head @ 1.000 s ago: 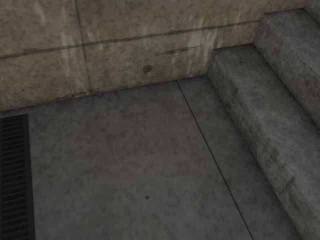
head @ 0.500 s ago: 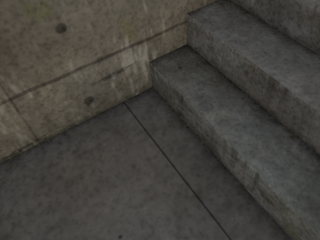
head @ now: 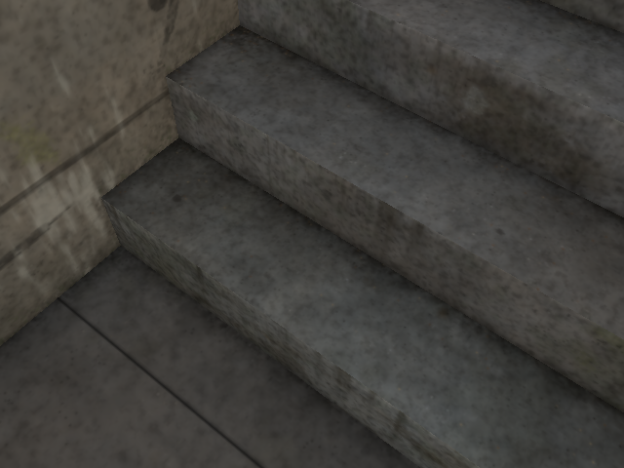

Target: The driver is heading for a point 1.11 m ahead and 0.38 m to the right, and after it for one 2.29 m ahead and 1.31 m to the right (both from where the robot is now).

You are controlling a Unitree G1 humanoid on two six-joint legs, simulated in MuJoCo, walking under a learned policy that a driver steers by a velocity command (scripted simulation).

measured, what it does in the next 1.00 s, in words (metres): steps on the spot, turning right: right foot, then left foot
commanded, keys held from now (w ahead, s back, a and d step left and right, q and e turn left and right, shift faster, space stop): e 0.88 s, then no key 0.06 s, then q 0.06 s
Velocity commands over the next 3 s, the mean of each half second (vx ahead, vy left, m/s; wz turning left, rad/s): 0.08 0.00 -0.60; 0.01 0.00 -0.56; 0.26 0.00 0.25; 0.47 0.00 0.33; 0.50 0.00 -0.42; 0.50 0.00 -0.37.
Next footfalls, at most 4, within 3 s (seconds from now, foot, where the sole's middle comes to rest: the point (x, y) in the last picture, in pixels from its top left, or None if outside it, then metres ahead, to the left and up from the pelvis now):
0.16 right None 0.17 -0.12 -0.78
0.62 left None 0.20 0.09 -0.78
1.04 right None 0.05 -0.12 -0.78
1.52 left None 0.27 0.07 -0.78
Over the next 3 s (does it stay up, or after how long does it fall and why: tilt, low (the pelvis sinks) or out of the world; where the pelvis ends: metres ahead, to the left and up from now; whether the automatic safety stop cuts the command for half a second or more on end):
stays up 0.90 -0.31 0.39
